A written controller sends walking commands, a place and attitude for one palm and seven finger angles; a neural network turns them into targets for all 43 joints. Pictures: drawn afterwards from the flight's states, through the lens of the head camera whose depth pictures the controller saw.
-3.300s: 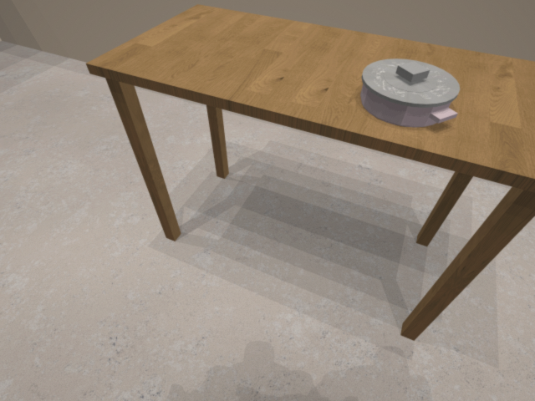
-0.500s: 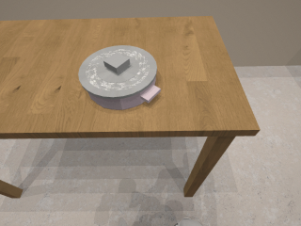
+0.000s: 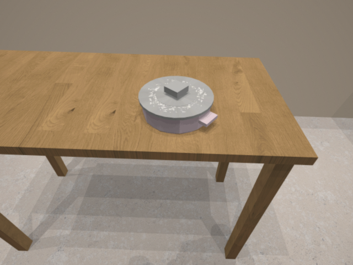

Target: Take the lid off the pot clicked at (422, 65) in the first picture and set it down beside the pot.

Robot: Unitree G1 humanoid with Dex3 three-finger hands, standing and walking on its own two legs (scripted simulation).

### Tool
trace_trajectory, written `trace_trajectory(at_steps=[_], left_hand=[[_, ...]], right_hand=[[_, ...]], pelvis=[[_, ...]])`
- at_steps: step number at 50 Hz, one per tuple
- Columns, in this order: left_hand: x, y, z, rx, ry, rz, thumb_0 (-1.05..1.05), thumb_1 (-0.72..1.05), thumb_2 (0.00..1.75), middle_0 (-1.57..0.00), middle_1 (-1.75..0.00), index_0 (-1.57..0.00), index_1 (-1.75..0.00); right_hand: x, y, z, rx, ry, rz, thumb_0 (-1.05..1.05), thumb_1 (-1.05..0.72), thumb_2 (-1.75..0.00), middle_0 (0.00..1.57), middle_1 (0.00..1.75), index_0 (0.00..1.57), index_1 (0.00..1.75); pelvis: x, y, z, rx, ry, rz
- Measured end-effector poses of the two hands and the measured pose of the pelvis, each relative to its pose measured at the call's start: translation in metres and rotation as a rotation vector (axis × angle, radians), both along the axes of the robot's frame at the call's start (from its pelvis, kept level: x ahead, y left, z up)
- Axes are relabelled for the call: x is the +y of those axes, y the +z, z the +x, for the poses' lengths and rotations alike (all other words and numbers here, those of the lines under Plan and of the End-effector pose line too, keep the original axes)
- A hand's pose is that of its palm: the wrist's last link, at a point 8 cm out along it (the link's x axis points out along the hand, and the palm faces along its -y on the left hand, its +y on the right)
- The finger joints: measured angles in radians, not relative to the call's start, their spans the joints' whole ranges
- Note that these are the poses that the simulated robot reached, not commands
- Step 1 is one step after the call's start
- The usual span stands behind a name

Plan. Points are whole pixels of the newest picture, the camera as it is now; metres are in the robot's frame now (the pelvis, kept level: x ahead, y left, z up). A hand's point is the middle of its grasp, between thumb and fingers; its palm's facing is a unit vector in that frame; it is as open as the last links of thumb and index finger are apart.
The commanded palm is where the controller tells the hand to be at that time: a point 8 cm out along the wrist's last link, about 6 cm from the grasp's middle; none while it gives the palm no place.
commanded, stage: come to a stop and stand still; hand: left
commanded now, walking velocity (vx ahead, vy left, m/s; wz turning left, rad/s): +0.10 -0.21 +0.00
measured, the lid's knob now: (176, 88) +0.52 +0.04 +0.17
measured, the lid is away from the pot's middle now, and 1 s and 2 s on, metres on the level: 0.00 0.00 0.00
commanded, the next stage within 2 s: look again from close up in 0.70 s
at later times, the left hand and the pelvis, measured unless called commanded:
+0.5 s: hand out of the picture +0.05 +0.18 -0.16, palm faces +0.00 -0.98 -0.20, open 7.3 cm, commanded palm none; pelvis +0.01 +0.00 +0.01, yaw -1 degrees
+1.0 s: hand out of the picture +0.05 +0.18 -0.15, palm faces +0.01 -0.98 -0.21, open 7.3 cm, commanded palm none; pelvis +0.03 +0.00 +0.02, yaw +0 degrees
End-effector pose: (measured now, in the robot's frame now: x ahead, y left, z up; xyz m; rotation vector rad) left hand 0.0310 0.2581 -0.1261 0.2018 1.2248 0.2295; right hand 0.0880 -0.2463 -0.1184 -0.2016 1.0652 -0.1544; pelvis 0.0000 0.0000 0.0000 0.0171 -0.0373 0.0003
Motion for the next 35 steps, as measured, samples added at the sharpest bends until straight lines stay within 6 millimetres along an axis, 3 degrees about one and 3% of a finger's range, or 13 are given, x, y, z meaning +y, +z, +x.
trace_trajectory(at_steps=[6,13,18,28,35], left_hand=[[-0.002,0.002,-0.031,0.08,-0.005,-0.009,0.01,0.9,0.9,-0.2,-0.3,-0.2,-0.3],[-0.029,0.003,-0.046,0.156,-0.022,-0.063,0.01,0.9,0.9,-0.2,-0.3,-0.2,-0.3],[-0.044,-0.006,-0.026,0.135,-0.043,-0.113,0.01,0.9,0.9,-0.2,-0.3,-0.2,-0.3],[-0.027,0.006,0.021,0.035,-0.055,-0.066,0.02,0.93,0.9,-0.2,-0.3,-0.2,-0.3],[-0.027,0.009,0.033,0.023,-0.057,-0.059,0.01,0.92,0.9,-0.2,-0.3,-0.2,-0.3]], right_hand=[[0.011,-0.013,-0.032,0.106,0.002,0.029,0.0,-0.91,-0.9,0.2,0.3,0.2,0.3],[0.01,-0.014,-0.07,0.229,-0.078,0.038,0.0,-0.91,-0.9,0.2,0.3,0.2,0.3],[0.015,-0.008,-0.083,0.261,-0.116,0.036,0.0,-0.91,-0.9,0.2,0.3,0.2,0.3],[0.034,-0.011,-0.081,0.288,-0.095,0.068,0.01,-0.93,-0.9,0.2,0.3,0.2,0.3],[0.035,-0.012,-0.073,0.292,-0.084,0.073,0.01,-0.93,-0.9,0.2,0.3,0.2,0.3]], pelvis=[[0.002,0.001,-0.004,0.045,-0.01,0.021],[-0.002,0.008,0.001,0.059,-0.014,-0.017],[-0.002,0.011,0.008,0.045,-0.015,-0.016],[0.003,0.016,0.016,0.043,-0.011,-0.014],[0.004,0.017,0.02,0.044,-0.008,-0.009]])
